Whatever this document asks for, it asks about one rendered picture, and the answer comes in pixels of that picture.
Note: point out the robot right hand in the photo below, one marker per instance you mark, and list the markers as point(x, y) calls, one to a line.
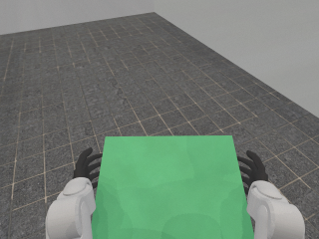
point(257, 172)

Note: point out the robot right forearm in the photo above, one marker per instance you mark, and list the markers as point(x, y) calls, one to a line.
point(274, 216)

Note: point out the robot left forearm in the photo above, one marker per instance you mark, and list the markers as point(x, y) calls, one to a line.
point(69, 217)

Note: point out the robot left hand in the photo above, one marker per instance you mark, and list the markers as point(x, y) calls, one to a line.
point(82, 168)

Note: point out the carton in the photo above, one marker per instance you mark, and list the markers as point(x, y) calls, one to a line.
point(170, 187)

